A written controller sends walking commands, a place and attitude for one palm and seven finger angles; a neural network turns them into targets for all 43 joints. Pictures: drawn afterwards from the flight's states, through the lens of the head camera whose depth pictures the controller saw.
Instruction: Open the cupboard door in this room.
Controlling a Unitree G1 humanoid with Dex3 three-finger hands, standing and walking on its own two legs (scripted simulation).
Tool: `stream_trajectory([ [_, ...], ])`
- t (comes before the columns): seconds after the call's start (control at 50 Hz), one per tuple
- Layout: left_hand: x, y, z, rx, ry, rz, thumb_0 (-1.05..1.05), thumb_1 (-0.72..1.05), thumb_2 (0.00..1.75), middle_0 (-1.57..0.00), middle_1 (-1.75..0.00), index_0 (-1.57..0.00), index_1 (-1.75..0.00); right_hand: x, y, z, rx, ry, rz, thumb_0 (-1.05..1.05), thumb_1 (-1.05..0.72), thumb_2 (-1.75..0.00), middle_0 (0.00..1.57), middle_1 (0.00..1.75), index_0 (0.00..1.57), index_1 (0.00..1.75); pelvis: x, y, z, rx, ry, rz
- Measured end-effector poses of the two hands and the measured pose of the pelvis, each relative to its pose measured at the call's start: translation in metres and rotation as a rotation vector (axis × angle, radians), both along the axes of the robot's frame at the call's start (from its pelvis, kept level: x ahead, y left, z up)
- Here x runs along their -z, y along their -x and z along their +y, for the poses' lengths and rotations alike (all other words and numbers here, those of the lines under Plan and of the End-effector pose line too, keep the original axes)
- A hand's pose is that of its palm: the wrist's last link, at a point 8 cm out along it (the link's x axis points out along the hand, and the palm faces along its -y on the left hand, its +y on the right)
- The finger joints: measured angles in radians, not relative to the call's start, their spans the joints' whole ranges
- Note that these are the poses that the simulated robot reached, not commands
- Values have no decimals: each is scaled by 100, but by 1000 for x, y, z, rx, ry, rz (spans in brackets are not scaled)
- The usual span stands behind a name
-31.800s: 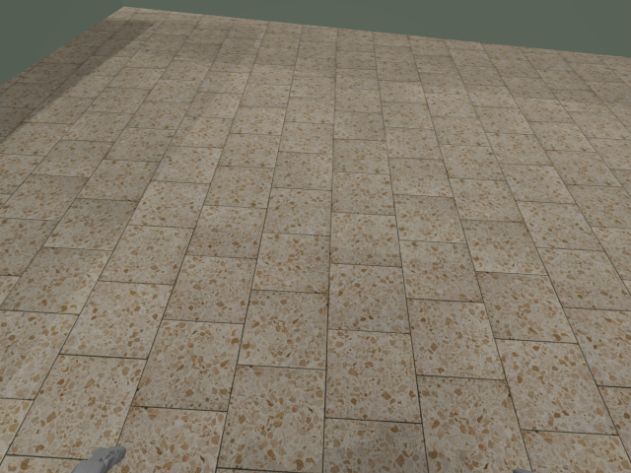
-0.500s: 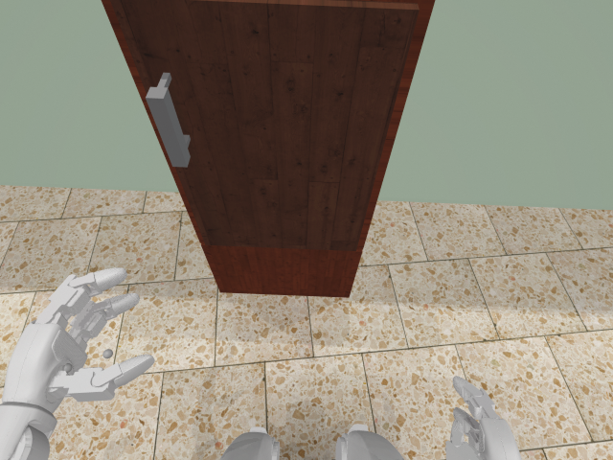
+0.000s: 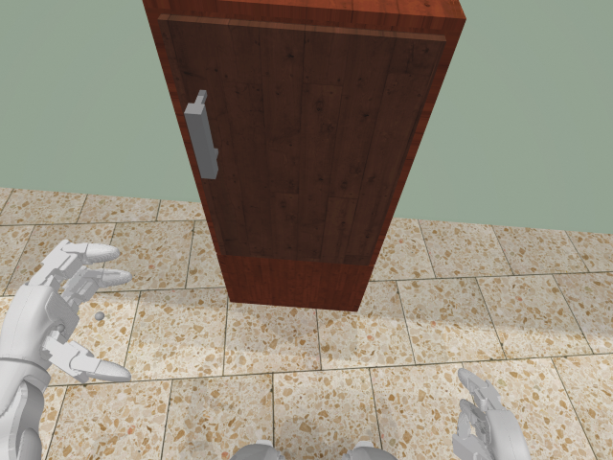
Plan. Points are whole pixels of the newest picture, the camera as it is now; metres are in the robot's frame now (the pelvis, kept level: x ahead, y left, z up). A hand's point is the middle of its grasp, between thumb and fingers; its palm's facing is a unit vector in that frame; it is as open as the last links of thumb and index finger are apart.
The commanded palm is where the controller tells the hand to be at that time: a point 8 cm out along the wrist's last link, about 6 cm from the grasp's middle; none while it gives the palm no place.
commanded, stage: raise the hand with hooked fingers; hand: left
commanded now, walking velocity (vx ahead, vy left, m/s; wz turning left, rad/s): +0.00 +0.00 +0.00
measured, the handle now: (206, 135) +0.59 +0.21 +0.06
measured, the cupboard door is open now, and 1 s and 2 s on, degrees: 0 0 0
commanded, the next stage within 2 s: move the hooked fingers beside the handle in 0.74 s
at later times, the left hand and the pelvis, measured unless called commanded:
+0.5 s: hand (85, 290) +0.29 +0.28 +0.07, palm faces -0.01 -1.00 -0.05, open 14.0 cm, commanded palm +0.26 +0.33 +0.07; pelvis +0.00 +0.01 +0.01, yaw -1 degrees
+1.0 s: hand (91, 282) +0.30 +0.28 +0.07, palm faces +0.04 -1.00 -0.05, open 14.0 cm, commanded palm +0.28 +0.32 +0.07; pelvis -0.01 +0.00 +0.01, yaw +0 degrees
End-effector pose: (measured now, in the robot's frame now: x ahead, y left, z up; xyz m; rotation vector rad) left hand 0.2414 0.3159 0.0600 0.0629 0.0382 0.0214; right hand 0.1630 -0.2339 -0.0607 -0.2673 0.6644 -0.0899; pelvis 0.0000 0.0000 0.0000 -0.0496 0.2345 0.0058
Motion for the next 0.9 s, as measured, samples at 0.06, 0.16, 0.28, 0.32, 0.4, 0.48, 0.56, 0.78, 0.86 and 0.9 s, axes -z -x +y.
stream_trajectory([
  [0.06,6,-3,5,14,13,43,-1,-47,32,-29,-118,-29,-118,0,2,5,-5,0,13,1,-90,-90,21,30,21,30,-1,1,3,1,2,-3],
  [0.16,-4,-11,13,4,5,-15,-1,-49,31,-30,-119,-30,-119,1,10,7,-4,20,47,1,-90,-90,21,30,21,30,-4,2,7,1,5,-11],
  [0.28,-16,-26,27,4,3,-43,-1,-50,30,-30,-119,-30,-120,1,21,4,20,33,86,1,-90,-90,21,30,21,30,-6,2,11,1,6,-15],
  [0.32,-13,-29,30,10,19,-13,-1,-50,30,-30,-119,-30,-120,0,25,2,32,35,93,1,-90,-90,21,30,21,30,-7,2,12,3,5,-14],
  [0.4,-8,-30,27,33,27,24,-1,-50,30,-29,-119,-30,-120,-3,30,-1,46,41,96,1,-90,-90,21,30,21,30,-10,1,14,9,5,-12],
  [0.48,-10,-28,22,33,13,-6,-1,-50,30,-30,-119,-30,-120,-5,33,-3,44,48,100,1,-90,-90,21,30,21,30,-10,1,15,13,3,-14],
  [0.56,-11,-26,24,5,12,-33,-1,-50,30,-30,-120,-30,-120,-3,34,-3,40,49,108,1,-90,-90,21,30,21,30,-9,2,14,10,2,-17],
  [0.78,-13,-22,17,22,3,-12,-1,-50,30,-30,-120,-30,-120,-1,26,-1,29,24,86,1,-90,-90,21,30,21,30,-10,3,8,5,-1,-22],
  [0.86,-15,-22,17,4,9,-25,-1,-50,30,-30,-120,-30,-120,-1,22,-3,22,20,78,1,-90,-90,21,30,21,30,-10,3,4,5,-4,-21],
  [0.9,-14,-23,17,-2,10,-22,-1,-50,30,-30,-120,-30,-120,0,21,-4,19,21,79,1,-90,-90,21,30,21,30,-9,4,2,4,-6,-18],
])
